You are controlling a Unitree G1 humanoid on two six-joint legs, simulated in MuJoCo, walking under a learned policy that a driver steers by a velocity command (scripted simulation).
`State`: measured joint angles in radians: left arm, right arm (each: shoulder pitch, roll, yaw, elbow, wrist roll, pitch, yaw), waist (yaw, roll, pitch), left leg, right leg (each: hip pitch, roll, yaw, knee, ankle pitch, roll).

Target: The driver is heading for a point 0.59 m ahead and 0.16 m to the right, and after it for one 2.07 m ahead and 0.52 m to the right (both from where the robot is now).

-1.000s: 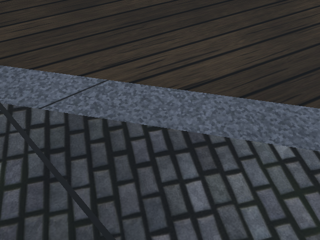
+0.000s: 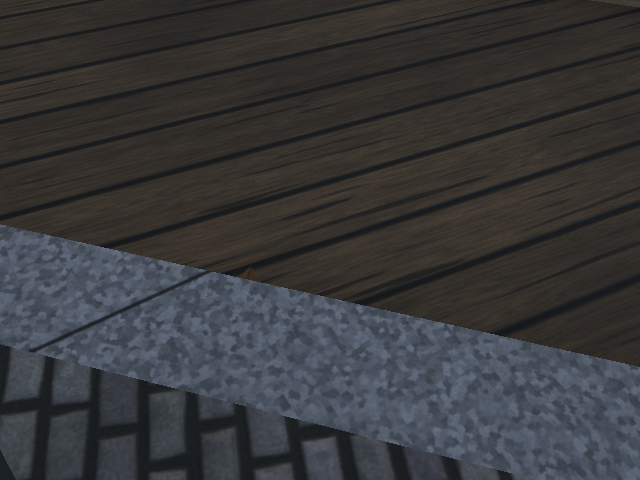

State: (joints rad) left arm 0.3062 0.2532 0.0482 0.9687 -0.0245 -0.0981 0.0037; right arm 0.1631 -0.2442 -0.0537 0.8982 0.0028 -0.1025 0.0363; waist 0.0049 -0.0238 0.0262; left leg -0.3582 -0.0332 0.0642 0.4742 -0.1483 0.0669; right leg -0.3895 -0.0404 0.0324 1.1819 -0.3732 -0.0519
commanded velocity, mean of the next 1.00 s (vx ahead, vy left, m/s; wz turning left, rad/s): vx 0.40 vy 0.00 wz -0.33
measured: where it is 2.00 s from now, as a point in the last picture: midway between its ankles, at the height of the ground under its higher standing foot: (394, 416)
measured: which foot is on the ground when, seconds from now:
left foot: down 0.00-0.52, up 0.54-0.94, down 0.96-1.00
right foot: up 0.00-0.46, down 0.48-0.96, up 0.98-1.00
